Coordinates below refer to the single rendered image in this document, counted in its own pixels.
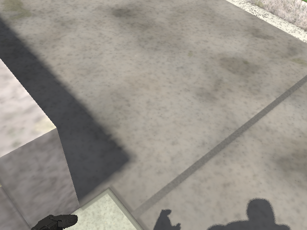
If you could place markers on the left robot hand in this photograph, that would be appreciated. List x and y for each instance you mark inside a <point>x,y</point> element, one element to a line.
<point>59,222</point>

